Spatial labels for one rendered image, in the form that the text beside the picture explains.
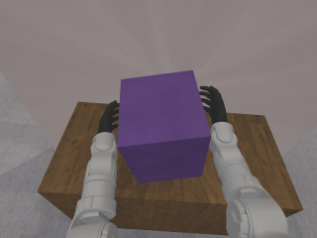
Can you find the pedestal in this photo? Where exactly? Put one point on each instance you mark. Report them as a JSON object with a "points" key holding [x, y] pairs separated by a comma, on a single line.
{"points": [[185, 205]]}

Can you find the carton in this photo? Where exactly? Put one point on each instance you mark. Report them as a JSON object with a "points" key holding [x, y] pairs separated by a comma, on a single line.
{"points": [[163, 133]]}

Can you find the robot left hand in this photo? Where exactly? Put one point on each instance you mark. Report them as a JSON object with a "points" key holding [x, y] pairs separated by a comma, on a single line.
{"points": [[106, 121]]}

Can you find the robot left forearm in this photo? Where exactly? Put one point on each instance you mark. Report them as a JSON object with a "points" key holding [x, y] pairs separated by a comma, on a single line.
{"points": [[97, 203]]}

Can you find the robot right upper arm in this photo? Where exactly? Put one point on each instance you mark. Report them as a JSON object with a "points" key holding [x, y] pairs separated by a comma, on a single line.
{"points": [[255, 217]]}

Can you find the robot right forearm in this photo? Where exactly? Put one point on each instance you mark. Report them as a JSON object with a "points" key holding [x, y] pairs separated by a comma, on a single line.
{"points": [[232, 169]]}

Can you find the robot right hand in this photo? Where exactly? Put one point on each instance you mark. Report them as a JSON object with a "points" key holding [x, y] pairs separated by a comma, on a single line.
{"points": [[216, 109]]}

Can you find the robot left upper arm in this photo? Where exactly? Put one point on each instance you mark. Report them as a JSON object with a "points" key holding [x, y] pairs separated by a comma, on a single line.
{"points": [[103, 229]]}

